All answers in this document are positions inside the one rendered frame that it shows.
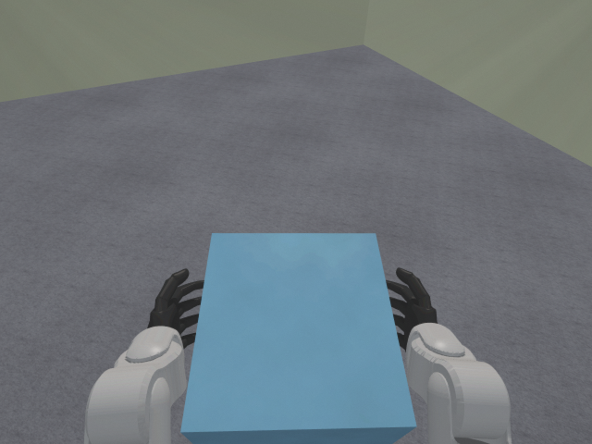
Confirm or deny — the robot left hand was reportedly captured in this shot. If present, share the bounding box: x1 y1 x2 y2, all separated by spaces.
147 268 204 349

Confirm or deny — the robot right hand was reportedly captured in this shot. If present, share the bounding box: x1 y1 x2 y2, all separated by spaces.
386 267 438 352

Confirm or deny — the robot right forearm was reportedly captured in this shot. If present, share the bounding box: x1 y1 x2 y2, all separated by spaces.
405 323 512 444

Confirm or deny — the robot left forearm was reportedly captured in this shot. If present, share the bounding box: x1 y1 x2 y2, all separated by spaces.
84 326 187 444

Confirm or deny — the carton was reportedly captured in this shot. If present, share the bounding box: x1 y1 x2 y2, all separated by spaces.
180 233 417 444

